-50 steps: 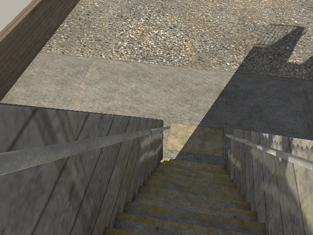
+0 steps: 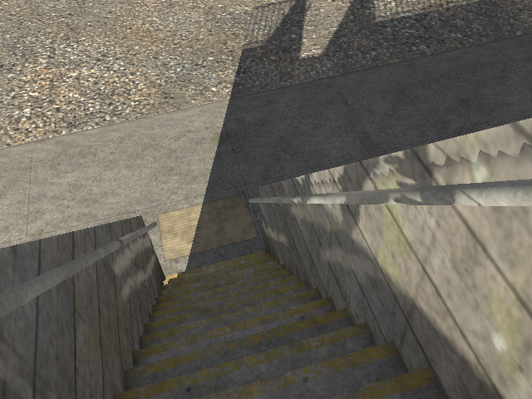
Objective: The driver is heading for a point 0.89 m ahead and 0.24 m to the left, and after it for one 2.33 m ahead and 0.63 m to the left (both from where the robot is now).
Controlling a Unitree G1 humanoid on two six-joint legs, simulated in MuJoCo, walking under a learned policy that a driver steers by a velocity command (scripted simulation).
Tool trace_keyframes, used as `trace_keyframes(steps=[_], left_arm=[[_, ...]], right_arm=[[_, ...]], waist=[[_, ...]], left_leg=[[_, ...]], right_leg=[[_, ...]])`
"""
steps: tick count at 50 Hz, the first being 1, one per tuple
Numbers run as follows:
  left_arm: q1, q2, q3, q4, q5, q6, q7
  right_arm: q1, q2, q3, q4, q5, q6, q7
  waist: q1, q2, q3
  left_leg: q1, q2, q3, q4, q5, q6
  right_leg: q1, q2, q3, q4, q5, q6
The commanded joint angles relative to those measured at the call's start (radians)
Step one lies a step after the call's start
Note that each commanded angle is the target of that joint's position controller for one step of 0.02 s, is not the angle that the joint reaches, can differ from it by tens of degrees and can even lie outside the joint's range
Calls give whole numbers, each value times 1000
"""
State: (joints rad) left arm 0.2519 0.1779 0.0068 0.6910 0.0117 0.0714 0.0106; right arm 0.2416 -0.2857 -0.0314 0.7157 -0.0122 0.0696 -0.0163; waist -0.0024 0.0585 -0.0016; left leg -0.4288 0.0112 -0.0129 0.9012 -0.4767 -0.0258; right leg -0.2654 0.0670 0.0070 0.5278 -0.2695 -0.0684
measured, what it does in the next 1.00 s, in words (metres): steps on the spot, turning left: left foot, then right foot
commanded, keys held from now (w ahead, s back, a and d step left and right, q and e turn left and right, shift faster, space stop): q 0.72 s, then w+q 0.12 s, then w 0.16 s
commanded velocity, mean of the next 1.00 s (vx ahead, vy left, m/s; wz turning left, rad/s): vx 0.07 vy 0.00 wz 0.39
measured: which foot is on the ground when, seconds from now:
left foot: up 0.00-0.26, down 0.28-0.68, up 0.70-1.00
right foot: down 0.00-0.30, up 0.32-0.66, down 0.68-1.00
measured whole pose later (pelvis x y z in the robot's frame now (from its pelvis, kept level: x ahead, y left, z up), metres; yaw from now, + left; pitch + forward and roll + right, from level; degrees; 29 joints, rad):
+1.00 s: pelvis -0.05 -0.06 +0.01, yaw +28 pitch +1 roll +1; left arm 0.29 0.24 0.01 0.64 0.03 0.00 0.00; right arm 0.21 -0.32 -0.06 0.69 -0.01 0.10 0.01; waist 0.03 0.03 -0.03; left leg -0.40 -0.06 -0.11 0.83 -0.35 -0.04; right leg -0.23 0.00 -0.08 0.42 -0.21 -0.05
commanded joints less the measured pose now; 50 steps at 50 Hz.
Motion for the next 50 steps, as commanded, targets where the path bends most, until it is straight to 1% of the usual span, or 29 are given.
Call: trace_keyframes(steps=[1,3,5,7,9,10,11,13,14,15,16,17,19,21,24,26,28,30,33,34,35,36,37,38,40,43,45,46,50], left_arm=[[-98,72,2,-73,15,-48,6],[-99,65,-8,-56,11,-57,8],[-96,104,0,-57,5,-54,13],[-57,135,14,-48,1,-41,15],[-37,148,24,-45,-2,-29,17],[-32,146,28,-38,-9,-31,23],[-38,135,29,-40,-12,-32,30],[-90,158,41,-39,-15,-17,54],[-122,171,48,-52,-15,-17,49],[-175,137,40,-99,-12,-14,41],[-231,128,33,-121,-7,-7,41],[-238,139,36,-126,-10,-1,39],[-228,157,44,-120,-11,-9,28],[-209,145,37,-122,-7,-13,20],[-175,157,38,-114,10,5,8],[-199,144,27,-129,1,3,1],[-211,145,21,-141,-3,-8,1],[-187,152,19,-137,-15,-17,12],[-56,141,20,-108,-6,-33,26],[-11,181,30,-102,10,-40,34],[-9,282,47,-128,20,-41,38],[8,303,58,-127,18,-42,30],[-15,247,42,-133,14,-50,25],[-96,207,27,-158,26,-63,21],[-152,186,20,-175,35,-77,13],[-78,178,20,-169,24,-91,3],[2,186,29,-131,10,-94,-2],[17,183,32,-119,20,-89,-5],[31,221,52,-103,24,-73,-19]], right_arm=[[55,-48,-11,-4,3,4,23],[41,-28,0,2,11,16,29],[-25,-49,-4,-34,23,24,24],[-40,-58,-4,-49,17,27,19],[-37,-64,-8,-57,19,10,19],[-23,-43,0,-62,11,4,15],[-6,-37,1,-55,11,-5,11],[29,-13,9,-51,7,-38,10],[32,-26,5,-60,1,-44,9],[20,-114,-22,-67,8,-50,9],[35,-150,-40,-72,23,-52,9],[73,-145,-39,-79,11,-53,5],[69,-115,-35,-95,1,-44,-18],[7,-102,-37,-116,-4,-44,-17],[23,-116,-47,-129,1,-36,-3],[35,-135,-60,-125,11,-21,-5],[18,-151,-69,-135,0,-6,2],[-11,-158,-71,-150,2,-5,15],[-89,-154,-70,-170,22,-2,16],[-84,-126,-63,-176,34,-7,12],[-41,-53,-50,-193,47,-8,8],[-37,-137,-72,-172,7,-4,-3],[-32,-165,-84,-151,-3,-5,-5],[-39,-165,-83,-136,-7,-1,2],[-7,-159,-80,-111,10,14,20],[-28,-164,-74,-100,9,27,23],[-65,-125,-54,-103,10,27,24],[-77,-88,-43,-104,12,24,30],[-136,-63,-16,-119,1,6,31]], waist=[[-38,-138,-77],[-30,-154,-58],[-5,-177,-12],[29,-187,-12],[40,-169,-25],[32,-176,-40],[28,-164,-51],[-8,-124,-42],[-17,-116,-40],[1,50,-19],[-24,129,19],[-51,140,5],[-30,27,-1],[8,8,-29],[7,34,-73],[-13,40,-75],[-33,64,-65],[-45,85,-91],[20,95,-102],[24,18,-113],[11,-258,-126],[44,-248,-93],[6,-158,-78],[-25,-137,-49],[-59,-181,-55],[-13,-194,-31],[14,-187,-10],[24,-181,-6],[53,-229,3]], left_leg=[[79,-9,-44,57,66,-27],[132,-31,-51,-9,70,-20],[90,-52,-31,-108,20,-9],[67,-69,3,-137,-36,-3],[46,-52,-3,-203,-47,15],[63,-46,0,-240,-29,31],[93,-43,4,-269,-8,50],[171,-49,1,-450,179,81],[222,-3,-102,-495,253,114],[222,119,-328,-508,391,182],[248,200,-463,-553,557,242],[329,257,-526,-574,655,308],[338,258,-490,-565,703,360],[316,173,-381,-547,746,298],[296,134,-393,-540,676,258],[294,106,-395,-536,552,233],[281,99,-435,-535,543,234],[274,88,-452,-509,585,228],[137,39,-477,-478,426,149],[-16,-7,-436,-393,192,99],[-208,-161,-233,-91,-119,35],[-249,-189,-170,106,-180,9],[-215,-143,-176,217,-97,3],[-184,-124,-168,271,0,-2],[-141,-103,-122,313,117,-8],[-149,-99,-118,275,181,-21],[-177,-96,-123,139,183,-24],[-162,-98,-120,50,172,-28],[-13,-78,-10,-217,65,-4]], right_leg=[[8,-223,199,-257,362,-99],[1,-207,142,-249,373,-64],[38,-203,131,-234,329,-59],[91,-221,154,-202,316,-88],[146,-265,197,-179,308,-133],[151,-286,214,-168,325,-147],[145,-284,209,-165,316,-145],[95,-258,175,-148,227,-93],[31,-222,131,-73,186,-48],[-79,-92,5,36,37,18],[-192,-16,-47,132,-80,66],[-297,4,-6,255,-208,83],[-384,-13,58,504,-238,113],[-351,-25,66,459,-167,130],[-306,-3,51,441,-172,135],[-290,0,51,350,-138,127],[-257,4,47,268,-140,116],[-182,11,27,184,-124,96],[78,8,16,-105,31,56],[251,-98,101,-154,50,24],[364,-377,400,-216,178,-59],[228,-456,490,-218,356,-143],[158,-422,434,-243,263,-152],[66,-370,371,-281,134,-143],[32,-282,238,-303,35,-106],[50,-276,185,-317,20,-95],[119,-278,175,-311,-17,-91],[147,-273,159,-292,2,-91],[70,-275,137,-271,-123,-111]])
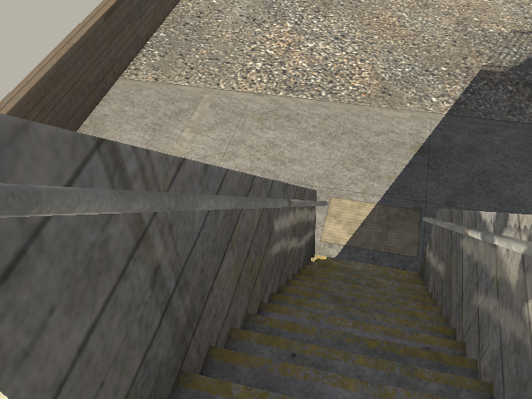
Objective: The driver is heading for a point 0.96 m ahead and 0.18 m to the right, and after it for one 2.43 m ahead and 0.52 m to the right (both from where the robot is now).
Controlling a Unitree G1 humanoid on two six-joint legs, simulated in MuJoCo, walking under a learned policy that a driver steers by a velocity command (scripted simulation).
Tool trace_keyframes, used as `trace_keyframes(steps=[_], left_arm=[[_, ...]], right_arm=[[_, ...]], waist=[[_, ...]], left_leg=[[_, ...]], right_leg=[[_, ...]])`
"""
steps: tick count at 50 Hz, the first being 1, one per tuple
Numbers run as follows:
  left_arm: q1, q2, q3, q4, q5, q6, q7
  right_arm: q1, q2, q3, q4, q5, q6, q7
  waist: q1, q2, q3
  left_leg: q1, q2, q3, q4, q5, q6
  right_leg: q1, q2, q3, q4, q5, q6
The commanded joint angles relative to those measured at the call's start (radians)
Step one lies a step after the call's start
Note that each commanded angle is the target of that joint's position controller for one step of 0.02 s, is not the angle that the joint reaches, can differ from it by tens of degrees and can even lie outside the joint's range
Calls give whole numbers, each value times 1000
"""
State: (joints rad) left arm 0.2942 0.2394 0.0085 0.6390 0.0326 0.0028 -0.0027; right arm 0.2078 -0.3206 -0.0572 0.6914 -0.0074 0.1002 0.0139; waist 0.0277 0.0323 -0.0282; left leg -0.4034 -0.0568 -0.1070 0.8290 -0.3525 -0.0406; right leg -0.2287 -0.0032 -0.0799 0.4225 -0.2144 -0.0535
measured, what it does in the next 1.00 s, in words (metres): walks ahead, turning right: left foot, then right foot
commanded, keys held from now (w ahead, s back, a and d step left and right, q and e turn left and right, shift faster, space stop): w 0.22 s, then w+e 0.74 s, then w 0.04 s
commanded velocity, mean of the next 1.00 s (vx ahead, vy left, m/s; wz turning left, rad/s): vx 0.46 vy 0.00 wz -0.26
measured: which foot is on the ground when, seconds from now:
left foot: up 0.00-0.08, down 0.10-0.48, up 0.50-1.00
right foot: down 0.00-0.10, up 0.12-0.46, down 0.48-1.00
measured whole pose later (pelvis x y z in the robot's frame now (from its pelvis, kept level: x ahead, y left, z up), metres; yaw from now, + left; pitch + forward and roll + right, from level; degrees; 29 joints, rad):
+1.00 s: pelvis +0.17 -0.03 -0.03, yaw -19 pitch +1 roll +0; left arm 0.31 0.25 0.04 0.67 0.00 0.04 0.02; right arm 0.20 -0.25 -0.05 0.74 -0.02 0.02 -0.03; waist 0.03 0.02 -0.04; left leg -0.42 -0.05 -0.04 0.98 -0.38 -0.04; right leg -0.25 0.23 0.23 0.69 -0.42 -0.12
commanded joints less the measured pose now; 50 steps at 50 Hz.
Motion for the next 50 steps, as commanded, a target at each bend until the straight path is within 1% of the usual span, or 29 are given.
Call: trace_keyframes(steps=[1,3,4,5,6,7,8,10,13,15,17,19,21,22,23,24,25,26,27,28,30,31,35,36,43,46,47,48,50], left_arm=[[-4,165,54,-48,4,0,-9],[-27,158,52,-49,-8,6,-18],[-15,142,49,-46,-12,2,-19],[-54,113,42,-58,-14,-5,-18],[-90,34,16,-114,-25,-16,-26],[-149,123,37,-141,1,-15,-26],[-163,157,50,-146,-6,-19,-30],[-117,151,50,-126,2,-23,-41],[20,104,38,-44,24,-11,-44],[-1,90,35,-39,10,2,-44],[-51,108,40,-57,-3,22,-40],[-59,108,37,-64,8,31,-33],[34,117,51,-31,3,27,-16],[75,114,45,-33,6,35,-12],[191,96,47,0,13,35,-10],[250,140,52,-5,13,26,-7],[131,149,18,-57,-54,10,-25],[138,257,73,-70,-76,0,-24],[104,219,66,-73,-59,-5,-21],[48,167,55,-80,-48,-1,-13],[37,132,46,-79,-32,7,5],[54,117,43,-68,-42,7,11],[98,112,51,-35,-36,-8,26],[106,136,56,-31,-21,-13,23],[96,129,67,-35,-20,12,35],[75,118,60,-30,-25,18,35],[44,119,62,-33,-23,16,29],[18,112,55,-43,-36,22,29],[-73,113,49,-43,-34,26,23]], right_arm=[[-113,-25,16,-99,-4,-29,-1],[-85,21,35,-84,-5,-34,-13],[-32,10,34,-56,-16,-46,-20],[81,-14,28,-21,-27,-58,-27],[188,-124,2,-12,-37,-68,-38],[224,-198,-31,11,-24,-75,-42],[185,-164,-25,7,-19,-84,-46],[84,-89,-2,-9,-2,-105,-48],[66,-53,4,9,2,-128,-46],[71,-31,9,20,1,-132,-39],[65,-36,2,23,-12,-134,-32],[74,-46,-10,18,-12,-128,-27],[14,-56,-2,-19,-28,-128,-30],[101,-84,-15,12,-13,-119,-32],[63,-92,-19,12,-8,-109,-38],[25,-36,-7,-21,-19,-94,-47],[104,46,14,-47,-57,-81,-54],[80,-49,-7,-74,-69,-81,-57],[19,-88,-16,-72,-55,-80,-64],[-32,-105,-26,-75,-49,-81,-63],[-6,-59,-20,-48,-39,-71,-57],[-18,-38,-18,-36,-40,-58,-59],[-38,17,-1,-28,-46,-37,-56],[26,-10,-13,10,-44,-48,-52],[-48,-38,-22,-3,-38,-92,-42],[-101,-2,-5,-45,-14,-103,-47],[-8,-27,-15,1,-21,-104,-44],[-55,-16,-8,-32,-13,-99,-49],[65,1,-4,-11,-10,-96,-55]], waist=[[28,-206,32],[-19,-174,40],[-37,-130,32],[-95,-61,11],[-135,173,-38],[-170,174,78],[-144,106,108],[-71,72,77],[-28,88,4],[-36,80,38],[-50,110,82],[-67,101,53],[-26,105,-52],[-20,60,-24],[64,-13,-17],[102,-210,15],[-85,-240,37],[-5,-306,-91],[-18,-188,-29],[-32,-99,31],[-46,-112,22],[-44,-111,35],[-43,-94,5],[-44,-107,-41],[-12,-90,-35],[9,-139,-7],[-15,-143,-52],[-4,-120,-44],[-68,-143,-61]], left_leg=[[0,-9,113,-192,-84,23],[148,-1,161,-351,39,70],[276,-12,148,-406,48,97],[451,58,22,-433,-24,129],[541,291,-338,-559,-297,219],[444,384,-508,-622,-285,307],[420,375,-472,-621,-216,325],[372,313,-353,-630,-80,285],[224,241,-131,-608,301,250],[171,215,-44,-603,320,222],[162,211,16,-563,366,207],[178,241,36,-480,487,212],[98,214,96,-322,651,198],[103,238,66,-247,592,183],[63,202,102,-39,647,159],[-145,89,163,401,336,102],[-311,15,80,545,-157,90],[-319,-5,24,565,-157,48],[-356,32,2,601,-121,30],[-362,45,8,572,-70,14],[-297,73,20,444,-36,-10],[-279,73,34,439,4,-13],[-256,55,65,364,92,-20],[-201,37,81,442,180,0],[-282,21,51,433,84,8],[-176,-1,86,248,-50,-10],[-81,13,57,311,64,10],[-46,-2,85,171,-60,-3],[185,-21,116,3,-62,3]], right_leg=[[7,-206,232,-159,-217,-136],[-93,-212,247,-141,-329,-139],[-172,-185,232,-108,-367,-115],[-322,-143,183,22,-363,-78],[-482,-12,21,301,-317,-17],[-622,13,88,401,-313,4],[-627,-11,152,454,-245,19],[-546,-17,160,475,-140,44],[-292,27,108,583,-47,51],[-252,40,126,564,-6,43],[-254,45,124,486,3,27],[-210,32,84,433,-61,15],[1,84,-16,501,-34,-4],[26,80,44,324,-270,-31],[144,99,38,180,-167,-49],[226,-62,352,60,82,-111],[141,-225,587,188,767,-126],[119,-286,744,52,626,-269],[48,-279,731,37,430,-320],[-32,-234,669,50,365,-294],[-91,-158,574,45,278,-246],[-121,-130,542,53,319,-232],[-84,-93,528,61,485,-218],[-65,-100,541,91,490,-221],[97,-95,589,185,818,-267],[65,-52,559,166,898,-238],[50,-90,606,204,967,-251],[27,-41,551,182,908,-218],[-38,3,515,244,1024,-171]])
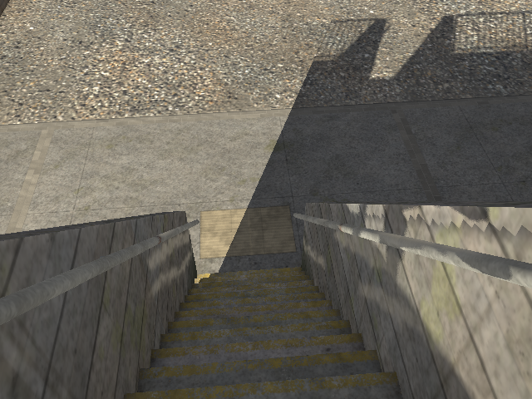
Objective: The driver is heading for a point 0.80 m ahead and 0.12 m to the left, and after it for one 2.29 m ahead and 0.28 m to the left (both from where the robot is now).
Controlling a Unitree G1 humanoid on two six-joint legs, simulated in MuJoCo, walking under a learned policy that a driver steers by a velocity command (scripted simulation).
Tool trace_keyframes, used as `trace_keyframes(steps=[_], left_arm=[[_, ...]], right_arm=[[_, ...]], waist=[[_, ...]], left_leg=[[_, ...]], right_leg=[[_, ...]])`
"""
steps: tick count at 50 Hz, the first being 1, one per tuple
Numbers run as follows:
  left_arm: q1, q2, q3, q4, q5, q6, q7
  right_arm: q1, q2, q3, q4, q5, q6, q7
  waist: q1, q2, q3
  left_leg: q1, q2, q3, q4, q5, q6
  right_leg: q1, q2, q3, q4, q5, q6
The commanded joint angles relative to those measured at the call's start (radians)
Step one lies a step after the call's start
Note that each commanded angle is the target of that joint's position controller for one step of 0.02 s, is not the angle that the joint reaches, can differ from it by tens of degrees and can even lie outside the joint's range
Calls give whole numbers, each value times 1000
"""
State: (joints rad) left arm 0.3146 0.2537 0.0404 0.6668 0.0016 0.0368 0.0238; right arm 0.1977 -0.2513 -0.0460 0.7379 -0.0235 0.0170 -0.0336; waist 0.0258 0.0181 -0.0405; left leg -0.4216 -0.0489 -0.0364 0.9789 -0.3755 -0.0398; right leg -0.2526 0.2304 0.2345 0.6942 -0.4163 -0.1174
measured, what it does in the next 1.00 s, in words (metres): steps on the spot: left foot, then right foot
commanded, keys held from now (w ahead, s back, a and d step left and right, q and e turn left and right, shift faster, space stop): w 0.34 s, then w+q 0.66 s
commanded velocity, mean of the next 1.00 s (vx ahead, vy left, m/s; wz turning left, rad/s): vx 0.50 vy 0.00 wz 0.15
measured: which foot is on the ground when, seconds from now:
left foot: up 0.00-0.00, down 0.02-0.46, up 0.48-0.80, down 0.82-1.00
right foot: down 0.00-0.04, up 0.06-0.40, down 0.42-0.84, up 0.86-1.00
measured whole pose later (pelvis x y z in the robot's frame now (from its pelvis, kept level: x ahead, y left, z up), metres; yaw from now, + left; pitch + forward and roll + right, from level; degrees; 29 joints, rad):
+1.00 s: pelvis -0.01 -0.02 -0.02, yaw +13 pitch +0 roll +0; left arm 0.22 0.29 0.04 0.75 0.04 0.03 0.04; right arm 0.35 -0.21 -0.02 0.74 -0.01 0.04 0.00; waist 0.00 -0.03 -0.04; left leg -0.37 -0.13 -0.03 0.86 -0.48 0.11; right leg -0.59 -0.01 0.07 1.29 -0.37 0.03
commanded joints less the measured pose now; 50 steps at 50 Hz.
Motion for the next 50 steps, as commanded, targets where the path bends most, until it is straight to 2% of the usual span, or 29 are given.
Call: trace_keyframes(steps=[1,2,3,4,5,7,10,11,13,18,21,22,23,24,25,26,28,30,32,36,39,41,42,43,44,45,46,48,50], left_arm=[[-152,95,14,-71,-10,-7,-6],[-98,57,12,-60,-24,-2,-2],[-32,-4,-3,-68,-13,-9,7],[46,80,22,-43,6,-10,28],[-27,133,36,-28,13,-13,31],[-132,138,41,-39,8,-11,16],[-173,89,28,-38,-2,25,11],[-131,98,37,-13,3,31,13],[-161,91,38,-10,12,34,13],[-224,80,22,-18,30,47,10],[-144,62,5,-9,39,25,-12],[-38,86,13,12,44,9,-18],[-25,86,8,10,32,-3,-16],[70,111,5,53,31,-16,-18],[126,172,20,65,12,-26,-27],[107,216,35,61,6,-39,-31],[-61,159,12,29,21,-53,-23],[-137,103,-10,-3,22,-64,-18],[-100,142,-1,2,22,-82,-24],[-50,161,4,24,25,-89,-6],[5,178,19,45,36,-58,7],[-56,204,23,33,28,-56,4],[-114,201,23,26,11,-49,14],[-100,158,20,4,34,-35,18],[-100,96,-1,-35,70,-31,29],[-108,119,5,-40,60,-24,32],[-121,162,20,-20,23,-35,22],[-101,158,35,25,38,-29,14],[-96,129,37,30,38,3,15]], right_arm=[[207,-68,-20,-31,4,-13,-11],[231,-79,-20,-29,6,-16,-13],[177,-118,-11,-38,11,-17,-7],[188,-149,-19,-29,27,-24,10],[184,-141,-22,-43,35,-29,16],[103,-106,7,-57,26,-42,22],[117,-131,9,-55,25,-49,17],[117,-160,3,-54,9,-56,18],[150,-139,15,-56,13,-59,16],[181,-169,4,-62,1,-49,21],[80,-156,5,-64,7,-17,17],[52,-195,-14,-72,15,-16,13],[123,-199,-26,-65,19,10,1],[114,-124,-16,-87,9,16,-11],[164,-97,-14,-75,6,13,-21],[125,-125,-21,-91,9,14,-22],[46,-142,-33,-99,17,26,-13],[84,-141,-45,-55,11,60,1],[71,-135,-48,-58,4,65,9],[21,-97,-38,-83,-1,73,10],[-58,-58,-7,-138,16,61,24],[105,-79,-17,-105,3,61,15],[274,-79,-26,-70,-3,42,18],[292,-115,-26,-52,10,28,24],[295,-189,-32,-51,55,12,29],[230,-212,-47,-65,61,13,30],[146,-217,-47,-78,20,13,24],[32,-131,-19,-106,10,10,23],[44,-134,-17,-98,15,-11,27]], waist=[[-151,-90,-70],[-145,61,-63],[-43,289,-20],[-26,202,-53],[-61,106,-23],[-41,7,66],[-43,62,77],[-36,98,28],[-48,77,16],[-62,123,13],[-1,142,21],[65,87,1],[60,-101,3],[79,-305,4],[62,-242,-33],[72,-230,-28],[19,-186,61],[-26,-159,31],[-35,-103,17],[-28,-143,-14],[13,-150,57],[-55,-204,-35],[-152,-107,-81],[-138,193,10],[-87,252,11],[-81,165,-9],[-46,104,66],[0,45,87],[19,19,56]], left_leg=[[354,-20,42,-280,54,16],[446,90,-143,-576,269,90],[604,316,-314,-361,1286,138],[543,392,-385,-400,1316,213],[462,409,-441,-454,1121,278],[310,335,-295,-505,993,268],[228,263,-165,-513,1002,231],[237,247,-135,-450,885,230],[226,236,-123,-417,839,228],[171,249,-113,-343,830,245],[56,217,-120,-289,932,195],[16,192,-115,-169,913,172],[-36,64,-27,-11,666,139],[-261,-46,-44,277,-117,107],[-299,-74,-133,331,-227,91],[-248,-60,-151,309,-215,77],[-186,-45,-96,308,-77,48],[-112,-39,-86,387,96,56],[-86,-54,-44,399,158,72],[-145,-41,-5,406,172,95],[-119,15,50,-8,-191,74],[155,-39,180,-54,-111,93],[381,-68,157,-212,-62,119],[503,77,-246,-356,375,212],[412,261,-549,-396,866,310],[252,326,-668,-532,419,394],[57,288,-592,-592,138,396],[-39,206,-462,-500,330,352],[-43,168,-401,-448,537,324]], right_leg=[[-71,-195,178,103,1208,-78],[-134,-127,132,294,726,-30],[-369,-21,48,463,-88,12],[-414,-56,12,549,-163,47],[-435,-85,-21,622,-119,75],[-401,-125,-21,609,15,106],[-326,-121,-68,545,137,127],[-303,-129,-104,569,245,100],[-323,-121,-118,567,272,92],[-282,-147,-186,500,189,112],[-63,-224,-220,196,33,109],[77,-223,-211,131,29,89],[173,-238,-187,-78,380,67],[315,-424,56,-20,1037,-14],[258,-511,113,-58,1174,-72],[119,-544,158,-114,999,-113],[-68,-515,58,-128,953,-109],[-157,-515,24,-96,814,-96],[-181,-513,-14,-78,750,-90],[-109,-529,-26,-21,623,-103],[-66,-524,-87,-99,612,-62],[-160,-468,-208,34,635,-31],[-276,-422,-281,225,610,0],[-543,-305,-305,529,94,47],[-629,-250,-139,569,-113,89],[-561,-264,-91,560,-132,144],[-480,-242,-141,601,-45,151],[-399,-234,-178,657,90,156],[-357,-209,-207,695,127,156]])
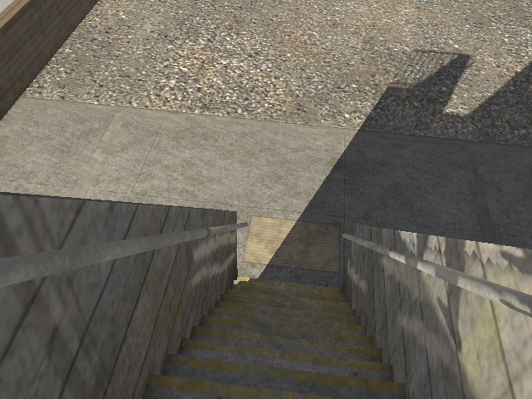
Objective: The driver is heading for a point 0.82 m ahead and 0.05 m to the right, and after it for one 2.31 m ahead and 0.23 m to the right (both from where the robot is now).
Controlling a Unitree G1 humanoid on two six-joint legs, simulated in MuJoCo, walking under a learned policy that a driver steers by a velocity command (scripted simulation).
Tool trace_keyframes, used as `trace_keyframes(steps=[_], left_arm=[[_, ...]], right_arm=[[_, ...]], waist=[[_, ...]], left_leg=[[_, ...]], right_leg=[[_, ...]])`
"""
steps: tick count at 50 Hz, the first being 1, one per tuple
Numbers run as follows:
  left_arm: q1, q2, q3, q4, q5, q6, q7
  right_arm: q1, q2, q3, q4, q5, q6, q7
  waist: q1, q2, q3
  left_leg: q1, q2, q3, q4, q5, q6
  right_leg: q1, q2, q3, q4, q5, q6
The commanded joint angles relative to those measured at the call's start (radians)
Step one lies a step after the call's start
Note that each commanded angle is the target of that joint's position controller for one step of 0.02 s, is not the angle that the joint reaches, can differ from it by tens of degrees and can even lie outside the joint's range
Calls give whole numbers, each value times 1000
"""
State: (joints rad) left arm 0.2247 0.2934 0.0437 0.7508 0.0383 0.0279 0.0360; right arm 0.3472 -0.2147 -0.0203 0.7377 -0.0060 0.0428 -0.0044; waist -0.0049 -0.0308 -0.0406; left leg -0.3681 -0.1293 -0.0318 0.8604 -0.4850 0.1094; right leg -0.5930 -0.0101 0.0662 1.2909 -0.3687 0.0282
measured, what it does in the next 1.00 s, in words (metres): walks backwards: right foot, then left foot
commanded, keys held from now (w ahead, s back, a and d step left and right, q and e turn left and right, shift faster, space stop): w+q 0.08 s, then q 0.12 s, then no key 0.36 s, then e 0.14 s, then no key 0.30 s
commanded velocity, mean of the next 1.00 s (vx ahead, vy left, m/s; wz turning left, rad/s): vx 0.16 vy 0.00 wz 0.18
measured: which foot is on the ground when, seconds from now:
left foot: down 0.00-0.36, up 0.38-0.60, down 0.62-1.00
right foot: up 0.00-0.34, down 0.36-1.00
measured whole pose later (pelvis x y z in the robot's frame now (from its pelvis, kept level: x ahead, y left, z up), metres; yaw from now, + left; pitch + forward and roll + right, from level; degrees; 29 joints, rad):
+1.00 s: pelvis -0.11 +0.00 +0.05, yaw +6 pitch -1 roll +1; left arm 0.16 0.24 -0.01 0.73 0.02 0.07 -0.01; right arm 0.18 -0.20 0.02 0.79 -0.01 0.05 -0.02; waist 0.00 -0.02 -0.01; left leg -0.18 -0.06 -0.03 0.38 -0.18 0.03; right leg -0.26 0.05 0.13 0.42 -0.15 -0.01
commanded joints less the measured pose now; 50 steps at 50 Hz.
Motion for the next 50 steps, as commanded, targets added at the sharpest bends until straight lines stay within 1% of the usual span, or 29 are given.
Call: trace_keyframes(steps=[1,4,5,6,7,8,9,11,13,14,15,16,17,18,19,20,21,22,25,28,30,31,32,33,34,36,39,44,50], left_arm=[[-14,84,34,-60,6,16,4],[-62,68,28,-88,5,21,7],[-51,72,30,-91,-1,24,8],[-46,78,32,-90,0,21,6],[-80,75,31,-110,-16,17,6],[-121,56,24,-138,-18,15,8],[-90,59,24,-127,-12,19,8],[-68,68,23,-130,-18,38,9],[-44,59,16,-125,-24,46,3],[-66,46,2,-140,-29,47,-2],[-25,35,-3,-127,-36,49,-8],[87,23,0,-72,-35,46,-12],[73,-19,-17,-91,-32,43,-7],[100,-29,-23,-65,-16,29,-3],[72,73,-12,-72,-18,-1,-7],[45,57,-18,-79,-24,-33,-21],[14,2,-44,-75,-17,-47,-30],[-8,-19,-53,-73,-13,-54,-30],[9,0,-54,-51,-12,-48,-23],[67,10,-51,-21,-19,-32,-29],[82,42,-43,-9,-42,-26,-36],[86,56,-35,-8,-51,-26,-38],[102,58,-29,-14,-54,-27,-45],[58,62,-26,-32,-51,-27,-46],[-3,72,-23,-50,-41,-16,-43],[-58,43,-23,-79,-37,3,-43],[-35,14,-29,-86,-29,31,-42],[-29,4,-40,-69,-12,43,-43],[-60,35,-39,-73,-18,33,-50]], right_arm=[[-74,-181,-47,-90,-3,-50,0],[-57,-158,-40,-97,3,-48,-10],[-37,-149,-36,-96,-14,-44,-16],[-23,-156,-38,-100,-19,-39,-17],[-27,-179,-44,-101,-23,-34,-22],[-7,-178,-45,-100,-11,-25,-28],[-15,-180,-50,-113,-18,-20,-21],[-54,-158,-42,-129,-27,-17,-9],[-86,-139,-34,-135,-30,-12,-2],[-68,-128,-31,-117,-32,-3,-5],[-93,-131,-32,-109,-34,5,-6],[-163,-110,-22,-128,-19,9,-2],[-129,-96,-16,-108,-11,20,-9],[-122,-86,-19,-91,16,28,-17],[-82,-114,-37,-99,37,35,-21],[-61,-166,-49,-60,4,53,-26],[-73,-158,-46,-54,13,55,-21],[-101,-131,-38,-34,16,52,-13],[-132,-71,-11,-10,9,54,9],[-127,-60,3,20,10,63,1],[-111,-64,0,44,12,52,-14],[-100,-85,-6,59,3,47,-22],[-134,-124,-18,54,6,38,-27],[-162,-124,-21,35,13,28,-23],[-169,-121,-23,35,6,27,-24],[-185,-106,-19,11,5,19,-26],[-204,-94,-7,-11,-2,10,-29],[-225,-74,14,-19,-13,-5,-19],[-218,-96,15,-8,-2,-4,-12]], waist=[[42,53,20],[28,66,10],[24,75,-6],[18,77,-26],[12,80,-34],[3,85,-11],[1,130,-40],[2,159,-56],[3,156,-71],[-6,159,-30],[-1,176,-32],[34,150,-77],[48,123,-36],[40,17,-11],[-12,-178,31],[-8,-157,35],[-43,-94,54],[-36,-52,60],[-21,-102,32],[-2,-98,24],[-17,-79,30],[-8,-50,21],[22,-7,23],[11,29,25],[-7,41,37],[-11,50,34],[10,110,26],[23,80,42],[18,32,60]], left_leg=[[-45,246,-409,-319,714,177],[45,240,-429,-269,839,194],[89,240,-443,-244,910,200],[107,246,-458,-250,957,206],[101,253,-468,-265,924,211],[109,230,-453,-298,887,201],[147,227,-465,-302,934,197],[147,215,-459,-309,968,188],[122,195,-436,-334,917,161],[135,200,-467,-376,840,137],[126,189,-460,-384,813,116],[36,165,-412,-371,815,97],[43,153,-454,-403,667,62],[22,112,-411,-333,479,12],[-106,-18,-265,-210,35,-36],[-8,9,-221,-28,-83,-60],[19,19,-180,-73,-109,-69],[59,33,-155,-94,-36,-74],[144,36,-90,-174,41,-95],[160,58,-63,-302,35,-113],[206,107,-97,-541,193,-105],[263,125,-108,-534,284,-105],[260,131,-107,-479,306,-100],[208,139,-104,-475,291,-88],[192,142,-92,-490,278,-82],[168,158,-93,-508,316,-76],[127,224,-152,-580,350,-45],[33,213,-146,-651,140,-47],[52,182,-123,-626,125,-53]], right_leg=[[-14,41,-41,98,75,3],[-64,44,-22,53,76,7],[-78,49,-14,42,84,9],[-62,59,-14,43,75,13],[-55,78,-22,57,86,17],[-65,84,-37,-42,-17,40],[-32,86,-33,-76,-51,48],[34,90,-34,-135,-68,46],[145,85,-40,-258,-98,36],[162,61,29,-479,-234,17],[269,65,20,-577,-236,7],[452,85,-66,-529,-33,4],[476,69,2,-852,-82,-36],[574,-12,95,-994,179,-66],[573,-246,341,-955,735,-169],[402,-322,404,-981,845,-246],[367,-276,342,-1011,733,-241],[352,-222,257,-1014,682,-214],[384,-108,116,-992,686,-137],[452,-113,129,-986,686,-135],[495,-113,184,-987,589,-136],[473,-105,200,-990,543,-129],[442,-77,191,-1010,463,-116],[435,-56,163,-1023,335,-121],[425,-44,158,-995,274,-127],[402,-12,126,-932,275,-113],[408,30,95,-885,194,-73],[469,26,101,-907,146,-55],[388,17,121,-925,118,-46]])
